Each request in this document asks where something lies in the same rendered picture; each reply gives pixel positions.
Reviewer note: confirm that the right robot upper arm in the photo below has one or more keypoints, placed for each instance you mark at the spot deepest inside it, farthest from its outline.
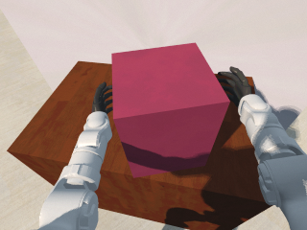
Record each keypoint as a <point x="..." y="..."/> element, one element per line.
<point x="283" y="183"/>

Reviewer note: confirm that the right robot forearm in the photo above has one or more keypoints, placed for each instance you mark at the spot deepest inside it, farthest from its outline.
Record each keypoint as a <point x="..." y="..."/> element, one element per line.
<point x="267" y="135"/>

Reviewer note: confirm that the left robot forearm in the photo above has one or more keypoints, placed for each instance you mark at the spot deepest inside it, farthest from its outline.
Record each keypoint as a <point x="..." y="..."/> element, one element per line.
<point x="83" y="170"/>

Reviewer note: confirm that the robot left hand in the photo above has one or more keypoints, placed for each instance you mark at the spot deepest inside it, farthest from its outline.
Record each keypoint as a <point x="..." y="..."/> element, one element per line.
<point x="99" y="100"/>

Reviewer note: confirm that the carton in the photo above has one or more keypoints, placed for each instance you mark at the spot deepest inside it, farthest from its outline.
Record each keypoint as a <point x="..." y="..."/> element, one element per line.
<point x="168" y="107"/>

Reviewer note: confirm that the robot right hand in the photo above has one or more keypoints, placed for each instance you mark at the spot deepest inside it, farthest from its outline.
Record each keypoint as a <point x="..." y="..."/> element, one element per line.
<point x="240" y="87"/>

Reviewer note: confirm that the pedestal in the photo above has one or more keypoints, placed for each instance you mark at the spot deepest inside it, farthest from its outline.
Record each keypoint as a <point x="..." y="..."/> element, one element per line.
<point x="221" y="195"/>

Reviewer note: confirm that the left robot upper arm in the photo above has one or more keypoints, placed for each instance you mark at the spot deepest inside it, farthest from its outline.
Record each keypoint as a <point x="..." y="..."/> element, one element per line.
<point x="70" y="209"/>

